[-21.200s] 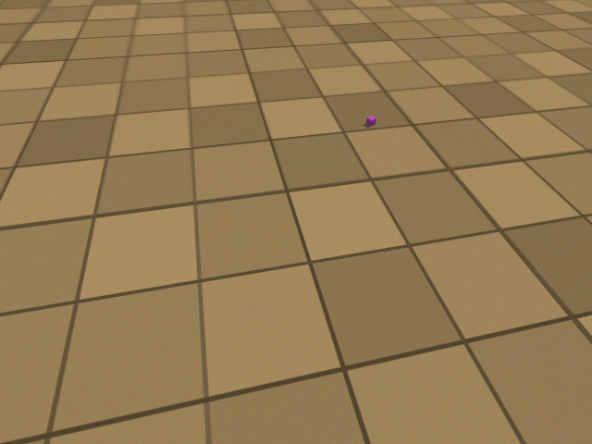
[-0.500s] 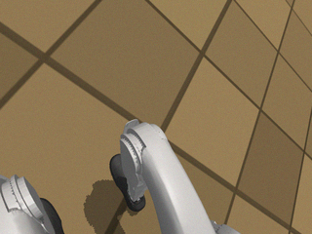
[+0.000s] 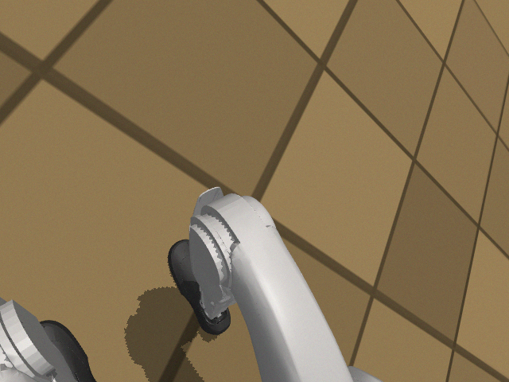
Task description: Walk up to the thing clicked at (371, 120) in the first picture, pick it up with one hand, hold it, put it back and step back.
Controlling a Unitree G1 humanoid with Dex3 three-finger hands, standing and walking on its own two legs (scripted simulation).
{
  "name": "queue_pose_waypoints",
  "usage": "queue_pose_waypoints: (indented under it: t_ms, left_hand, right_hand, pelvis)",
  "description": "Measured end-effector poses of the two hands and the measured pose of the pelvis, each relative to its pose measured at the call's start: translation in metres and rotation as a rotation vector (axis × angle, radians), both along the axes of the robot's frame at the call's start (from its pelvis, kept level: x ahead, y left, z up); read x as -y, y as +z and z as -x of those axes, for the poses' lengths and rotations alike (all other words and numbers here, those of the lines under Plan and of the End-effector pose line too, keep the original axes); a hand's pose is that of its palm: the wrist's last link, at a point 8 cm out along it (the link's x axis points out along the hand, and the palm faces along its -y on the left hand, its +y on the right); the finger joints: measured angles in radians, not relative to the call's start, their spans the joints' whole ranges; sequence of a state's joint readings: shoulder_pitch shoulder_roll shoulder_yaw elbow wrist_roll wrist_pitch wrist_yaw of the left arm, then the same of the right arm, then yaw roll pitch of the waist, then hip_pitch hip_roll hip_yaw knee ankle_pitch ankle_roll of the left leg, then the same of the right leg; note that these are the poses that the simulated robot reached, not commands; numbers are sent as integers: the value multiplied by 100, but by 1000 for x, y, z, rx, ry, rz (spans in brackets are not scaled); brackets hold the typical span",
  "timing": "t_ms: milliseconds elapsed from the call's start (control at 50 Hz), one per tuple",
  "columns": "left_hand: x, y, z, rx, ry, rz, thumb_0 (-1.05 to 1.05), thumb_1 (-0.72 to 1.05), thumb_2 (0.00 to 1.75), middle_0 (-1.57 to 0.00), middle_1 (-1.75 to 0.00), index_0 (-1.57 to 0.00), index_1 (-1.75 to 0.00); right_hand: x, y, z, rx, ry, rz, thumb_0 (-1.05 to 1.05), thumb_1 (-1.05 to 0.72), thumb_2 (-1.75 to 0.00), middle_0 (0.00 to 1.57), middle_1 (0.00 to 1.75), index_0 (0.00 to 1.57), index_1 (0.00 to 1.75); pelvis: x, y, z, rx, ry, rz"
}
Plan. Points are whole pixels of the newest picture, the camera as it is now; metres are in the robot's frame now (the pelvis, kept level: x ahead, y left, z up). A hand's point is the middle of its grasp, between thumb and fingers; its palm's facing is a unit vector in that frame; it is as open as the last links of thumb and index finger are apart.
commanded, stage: rest palm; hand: left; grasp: from above
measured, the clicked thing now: out of the picture +0.47 +0.30 -0.30
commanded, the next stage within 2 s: close in 0.48 s
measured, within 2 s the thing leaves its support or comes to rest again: neither
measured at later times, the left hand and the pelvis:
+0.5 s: hand out of the picture +0.47 +0.29 -0.27, palm faces -0.06 -0.44 -0.90, open 12.0 cm; pelvis +0.00 +0.00 -0.01, yaw -1 degrees
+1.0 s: hand out of the picture +0.47 +0.29 -0.26, palm faces -0.09 -0.43 -0.90, open 8.7 cm; pelvis +0.00 +0.00 -0.01, yaw -2 degrees
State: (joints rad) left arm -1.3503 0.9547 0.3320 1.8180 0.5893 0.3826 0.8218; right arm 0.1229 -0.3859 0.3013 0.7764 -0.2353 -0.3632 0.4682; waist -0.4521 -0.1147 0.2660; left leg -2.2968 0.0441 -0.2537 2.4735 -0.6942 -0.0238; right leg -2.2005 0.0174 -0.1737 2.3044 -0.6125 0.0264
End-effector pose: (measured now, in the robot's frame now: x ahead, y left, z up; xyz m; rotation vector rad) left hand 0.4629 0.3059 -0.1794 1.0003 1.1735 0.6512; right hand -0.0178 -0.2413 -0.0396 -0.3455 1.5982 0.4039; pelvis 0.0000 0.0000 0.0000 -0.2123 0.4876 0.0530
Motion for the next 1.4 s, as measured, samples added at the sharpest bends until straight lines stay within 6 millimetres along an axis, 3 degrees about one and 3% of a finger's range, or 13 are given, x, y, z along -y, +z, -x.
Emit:
queue_pose_waypoints:
  t_ms: [180,420,620,740,920,1160,1400]
  left_hand:
    - [4,7,-12,18,-27,-15,0,-23,79,-38,-72,-36,-76]
    - [16,-22,-6,9,-5,7,0,-20,74,-38,-72,-37,-75]
    - [6,-27,-7,21,23,-6,0,-15,71,-41,-70,-40,-72]
    - [3,-23,-10,0,-12,-4,0,-1,71,-53,-68,-52,-71]
    - [11,-24,-10,-3,-52,-9,0,16,57,-64,-61,-65,-61]
    - [17,-36,-8,8,0,4,0,31,46,-76,-51,-79,-52]
    - [17,-36,-8,19,6,0,-1,38,34,-82,-39,-95,-44]
  right_hand:
    - [5,4,-8,39,22,17,0,-91,-90,20,30,20,29]
    - [3,8,-3,6,44,13,0,-91,-90,20,30,20,29]
    - [1,3,-6,-14,59,1,0,-91,-90,20,30,20,29]
    - [-1,1,-11,11,54,4,0,-90,-90,20,30,20,29]
    - [-3,6,-10,39,48,14,0,-90,-89,20,30,20,29]
    - [-1,13,-1,-7,60,15,0,-90,-89,20,30,20,29]
    - [-3,6,-10,25,75,3,0,-89,-89,20,30,20,29]
  pelvis:
    - [-3,-3,-4,16,1,17]
    - [-3,-7,-3,35,-6,21]
    - [-4,-10,-4,33,-8,24]
    - [-4,-9,-4,21,-14,29]
    - [-5,-9,-3,36,-14,36]
    - [-5,-10,-5,44,-16,39]
    - [-5,-12,-3,54,-18,40]
